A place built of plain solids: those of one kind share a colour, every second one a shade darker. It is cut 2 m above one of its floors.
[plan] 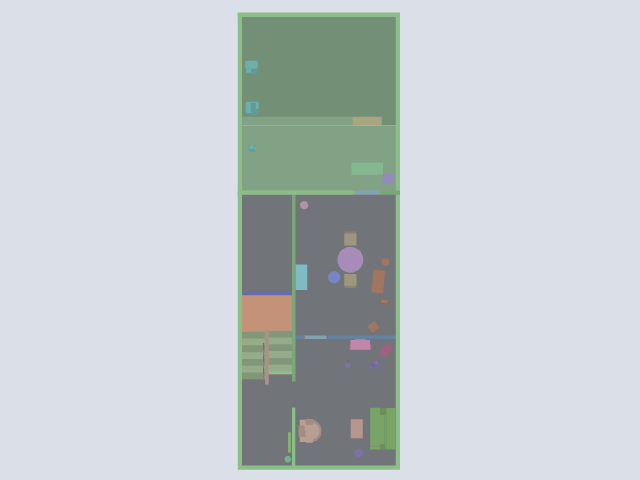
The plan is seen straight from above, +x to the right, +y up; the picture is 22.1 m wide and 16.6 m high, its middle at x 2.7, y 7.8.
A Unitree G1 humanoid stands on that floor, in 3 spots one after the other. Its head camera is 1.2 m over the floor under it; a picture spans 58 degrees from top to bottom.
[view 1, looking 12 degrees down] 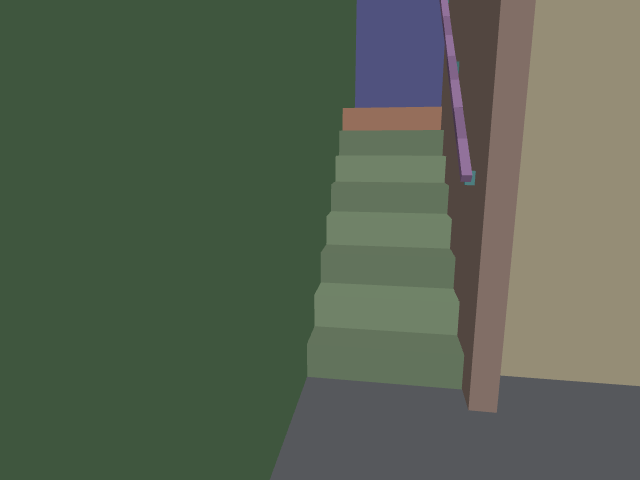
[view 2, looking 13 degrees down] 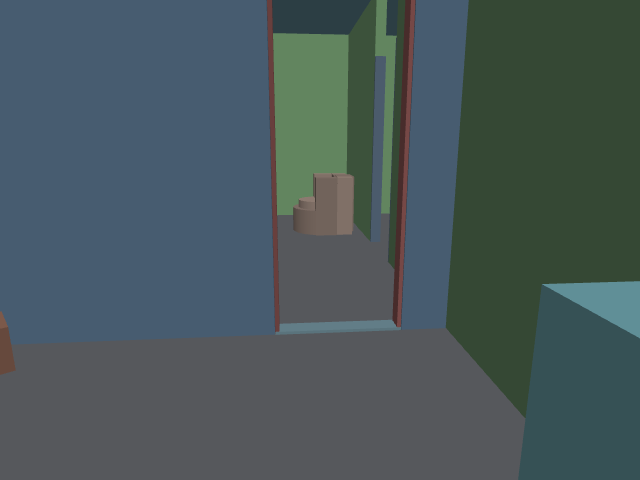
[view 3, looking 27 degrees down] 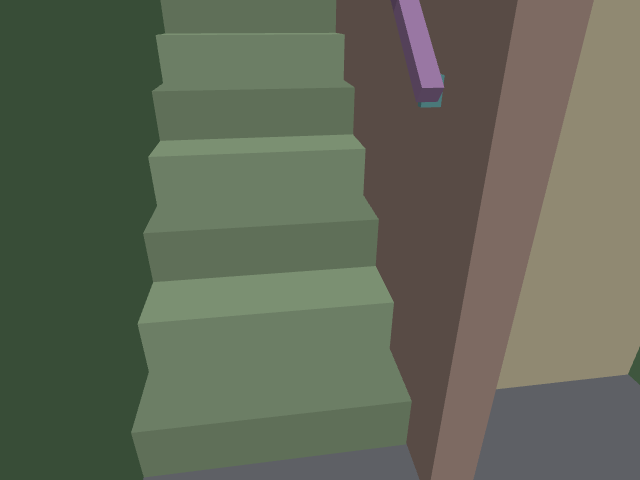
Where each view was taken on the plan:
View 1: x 0.40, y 0.90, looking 99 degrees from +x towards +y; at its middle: wall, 2.62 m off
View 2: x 2.90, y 7.04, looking -95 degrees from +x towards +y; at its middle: ground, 5.33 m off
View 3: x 0.40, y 2.10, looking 82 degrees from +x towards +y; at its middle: tread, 1.53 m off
